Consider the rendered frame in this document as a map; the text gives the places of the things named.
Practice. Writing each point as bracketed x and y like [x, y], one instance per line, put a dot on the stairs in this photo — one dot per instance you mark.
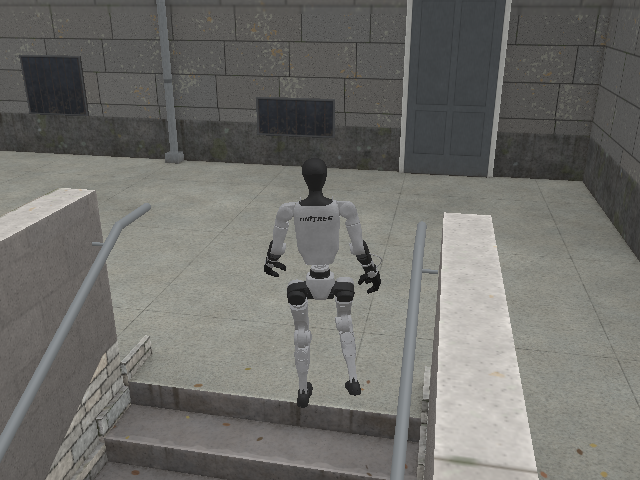
[170, 433]

